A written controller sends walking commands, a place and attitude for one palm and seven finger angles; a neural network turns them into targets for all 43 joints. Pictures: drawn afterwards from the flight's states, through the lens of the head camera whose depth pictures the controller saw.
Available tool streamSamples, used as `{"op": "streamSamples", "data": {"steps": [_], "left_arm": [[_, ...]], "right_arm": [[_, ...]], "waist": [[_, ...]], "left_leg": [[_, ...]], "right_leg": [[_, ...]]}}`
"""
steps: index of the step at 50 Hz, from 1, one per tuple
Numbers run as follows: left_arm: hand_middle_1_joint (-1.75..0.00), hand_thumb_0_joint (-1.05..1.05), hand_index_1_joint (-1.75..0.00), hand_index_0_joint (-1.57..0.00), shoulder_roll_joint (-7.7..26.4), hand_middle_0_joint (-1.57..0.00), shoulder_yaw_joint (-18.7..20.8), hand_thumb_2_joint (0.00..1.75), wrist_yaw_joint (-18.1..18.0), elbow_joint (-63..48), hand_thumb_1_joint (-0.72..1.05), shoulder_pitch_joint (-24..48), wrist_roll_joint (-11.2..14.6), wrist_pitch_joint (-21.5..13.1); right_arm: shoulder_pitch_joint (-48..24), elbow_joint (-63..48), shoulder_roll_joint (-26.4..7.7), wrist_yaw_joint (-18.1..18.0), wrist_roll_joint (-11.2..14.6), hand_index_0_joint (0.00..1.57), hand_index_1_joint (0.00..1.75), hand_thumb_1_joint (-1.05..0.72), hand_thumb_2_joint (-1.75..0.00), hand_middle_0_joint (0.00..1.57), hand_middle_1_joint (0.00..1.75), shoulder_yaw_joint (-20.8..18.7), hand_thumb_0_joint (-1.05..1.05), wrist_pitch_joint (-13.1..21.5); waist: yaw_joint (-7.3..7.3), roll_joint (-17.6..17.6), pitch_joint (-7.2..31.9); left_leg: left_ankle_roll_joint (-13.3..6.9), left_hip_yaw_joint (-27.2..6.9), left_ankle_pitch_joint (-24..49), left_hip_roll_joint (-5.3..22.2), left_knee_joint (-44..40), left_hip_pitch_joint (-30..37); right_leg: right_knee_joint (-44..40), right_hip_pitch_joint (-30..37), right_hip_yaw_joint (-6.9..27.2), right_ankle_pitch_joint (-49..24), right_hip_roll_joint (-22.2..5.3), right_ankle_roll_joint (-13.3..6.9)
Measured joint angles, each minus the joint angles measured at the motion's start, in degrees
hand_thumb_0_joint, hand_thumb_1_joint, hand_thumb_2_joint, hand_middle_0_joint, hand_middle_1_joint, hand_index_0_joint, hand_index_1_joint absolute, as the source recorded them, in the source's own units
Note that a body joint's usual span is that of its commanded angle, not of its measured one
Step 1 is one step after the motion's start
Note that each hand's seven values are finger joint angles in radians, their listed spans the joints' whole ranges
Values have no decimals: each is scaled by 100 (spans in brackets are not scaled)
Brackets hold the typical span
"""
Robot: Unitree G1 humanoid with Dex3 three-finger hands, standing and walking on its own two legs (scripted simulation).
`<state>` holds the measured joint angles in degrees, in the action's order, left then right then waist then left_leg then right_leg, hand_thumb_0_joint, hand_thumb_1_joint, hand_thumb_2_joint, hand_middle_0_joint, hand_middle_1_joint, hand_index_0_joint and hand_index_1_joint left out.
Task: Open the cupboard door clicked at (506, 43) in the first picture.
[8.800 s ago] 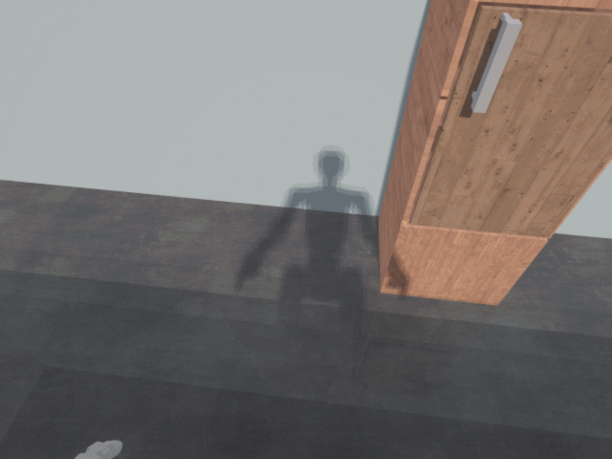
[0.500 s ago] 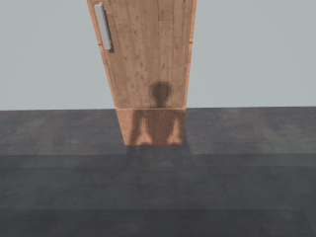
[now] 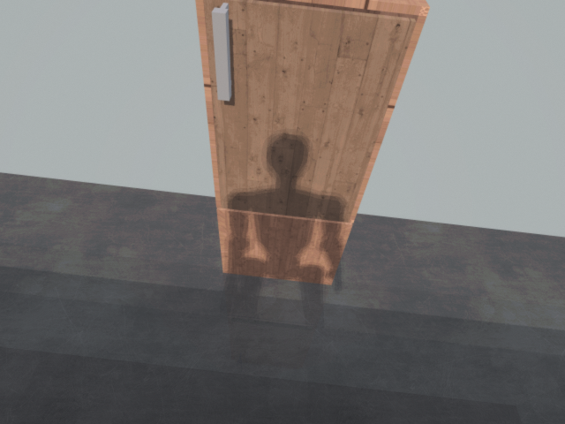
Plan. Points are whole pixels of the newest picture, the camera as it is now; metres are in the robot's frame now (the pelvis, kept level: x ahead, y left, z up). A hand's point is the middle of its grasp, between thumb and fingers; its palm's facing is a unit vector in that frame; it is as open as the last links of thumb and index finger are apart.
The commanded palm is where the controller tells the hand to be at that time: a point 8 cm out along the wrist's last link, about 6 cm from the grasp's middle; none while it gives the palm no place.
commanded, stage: take the last steps up to it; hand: left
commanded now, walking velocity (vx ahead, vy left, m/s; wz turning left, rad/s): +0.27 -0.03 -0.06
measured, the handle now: (224, 53) +0.74 +0.20 +0.17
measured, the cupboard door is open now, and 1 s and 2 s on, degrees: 0 0 0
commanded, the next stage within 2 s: come to a stop and stand still in 0.34 s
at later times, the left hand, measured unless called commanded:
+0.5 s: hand (225, 342) +0.28 +0.12 -0.16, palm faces -0.06 -0.98 -0.21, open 7.4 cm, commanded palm none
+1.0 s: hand (178, 378) +0.22 +0.19 -0.17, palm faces +0.06 -0.97 -0.22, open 7.4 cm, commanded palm none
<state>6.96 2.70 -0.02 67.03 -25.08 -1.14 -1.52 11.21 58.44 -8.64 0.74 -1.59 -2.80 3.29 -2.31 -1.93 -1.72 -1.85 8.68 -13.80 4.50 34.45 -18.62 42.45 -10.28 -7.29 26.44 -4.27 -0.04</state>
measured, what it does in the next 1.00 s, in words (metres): walks ahead: right foot, then left foot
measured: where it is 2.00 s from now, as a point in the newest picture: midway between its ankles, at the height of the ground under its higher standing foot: outside the picture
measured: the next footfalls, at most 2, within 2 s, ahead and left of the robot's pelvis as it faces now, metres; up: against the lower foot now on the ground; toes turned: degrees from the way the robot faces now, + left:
right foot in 0.44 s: +0.26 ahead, -0.14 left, +0.00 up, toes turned -11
left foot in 0.90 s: +0.23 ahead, +0.10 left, +0.00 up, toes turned +2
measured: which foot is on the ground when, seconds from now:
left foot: down 0.00-0.46, up 0.48-0.88, down 0.90-1.00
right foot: up 0.00-0.42, down 0.44-0.90, up 0.92-1.00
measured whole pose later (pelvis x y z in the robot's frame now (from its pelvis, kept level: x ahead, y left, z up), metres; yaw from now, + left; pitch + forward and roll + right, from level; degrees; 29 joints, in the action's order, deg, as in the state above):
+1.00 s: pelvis +0.17 -0.01 +0.01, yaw -2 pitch -1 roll +0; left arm 13.0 3.9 -1.4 58.6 -11.3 -0.9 3.2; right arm 7.9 55.6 -9.9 -0.9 -1.3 -1.5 -1.3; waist -2.0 -2.9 -3.9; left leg -1.1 2.8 -15.6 0.5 30.7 -14.1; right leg 46.6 -22.6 -1.9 24.7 -2.0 0.3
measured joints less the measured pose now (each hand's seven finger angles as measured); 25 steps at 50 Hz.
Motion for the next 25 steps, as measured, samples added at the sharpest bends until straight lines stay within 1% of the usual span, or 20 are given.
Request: {"op": "streamSamples", "data": {"steps": [1,2,3,4,6,9,11,14,17,20,22,23,24,25], "left_arm": [[-30,1,-30,-20,28,-20,-1,90,8,3,90,59,-2,54],[-30,1,-30,-20,57,-20,11,90,22,-2,90,129,-7,87],[-30,1,-30,-20,92,-20,29,90,39,-21,91,215,-19,103],[-30,1,-30,-20,134,-20,49,90,52,-61,91,317,-34,111],[-30,1,-30,-20,223,-20,91,90,62,-193,91,541,-50,107],[-30,1,-30,-20,340,-20,139,90,64,-432,91,890,-48,100],[-30,1,-30,-20,389,-20,157,90,65,-567,91,1112,-38,108],[-30,0,-30,-20,416,-19,157,90,64,-709,91,1417,-23,131],[-30,0,-30,-20,399,-19,134,90,62,-791,91,1671,-11,136],[-30,0,-30,-20,348,-19,102,90,71,-848,91,1838,-9,94],[-30,0,-30,-20,325,-20,65,90,83,-882,91,1865,-16,-19],[-30,0,-30,-20,273,-20,61,90,68,-869,91,1901,-22,-102],[-30,0,-30,-20,219,-20,36,90,55,-865,91,1916,-1,-170],[-30,0,-30,-20,165,-20,2,90,38,-855,91,1903,19,-211]], "right_arm": [[10,-17,41,-32,4,20,30,-92,-90,20,30,24,0,24],[37,-40,65,-97,36,20,30,-92,-90,20,30,-15,0,48],[75,-51,60,-151,50,20,30,-94,-90,20,30,-44,-1,68],[128,-39,43,-181,49,20,30,-95,-90,21,30,-49,-1,85],[279,40,18,-201,45,20,30,-95,-90,21,30,-23,-1,103],[564,225,38,-201,55,20,30,-94,-90,21,30,32,-1,88],[749,354,81,-192,59,20,30,-94,-90,20,30,56,-1,57],[986,514,162,-175,50,20,30,-92,-90,20,30,76,0,9],[1155,627,230,-154,19,20,30,-92,-90,20,30,82,0,-37],[1286,717,264,-141,-3,20,30,-91,-90,20,30,75,0,-92],[1411,774,284,-125,22,20,30,-91,-90,21,30,78,0,-118],[1389,817,267,-114,49,20,30,-91,-90,21,30,79,0,-145],[1327,833,241,-111,80,20,30,-91,-90,21,30,90,0,-198],[1249,835,212,-120,101,20,30,-91,-90,21,30,96,0,-251]], "waist": [[23,-14,-15],[60,-19,-13],[106,-22,-9],[144,-24,-4],[187,-24,10],[205,-24,33],[225,-14,31],[295,24,-13],[422,93,-105],[538,186,-191],[562,216,-195],[548,303,-244],[548,370,-303],[537,405,-336]], "left_leg": [[-37,68,-79,-15,-3,81],[-57,131,-119,-37,-93,192],[-56,180,-110,-69,-244,323],[-49,216,-67,-104,-424,458],[-66,258,15,-175,-781,713],[-66,286,85,-265,-1215,1047],[-40,296,80,-303,-1411,1242],[30,303,-5,-322,-1561,1485],[138,309,-200,-276,-1511,1650],[298,319,-538,-154,-1219,1727],[405,292,-924,-44,-701,1644],[353,212,-1098,85,-155,1444],[308,2,-1357,125,558,1155],[289,-213,-1560,91,1226,858]], "right_leg": [[721,-325,113,62,11,-40],[1304,-637,176,-29,9,-63],[1701,-910,202,-192,-10,-69],[1931,-1145,210,-377,-40,-59],[2047,-1520,217,-716,-103,-15],[1855,-1901,263,-1129,-190,71],[1585,-2037,293,-1325,-239,122],[973,-2053,292,-1489,-285,164],[229,-1873,228,-1435,-252,135],[-483,-1518,95,-1421,-122,61],[-1021,-1128,0,-1675,-19,-42],[-892,-1134,-54,-1618,57,-146],[-736,-1132,-108,-1470,106,-242],[-691,-1082,-142,-1351,138,-312]]}}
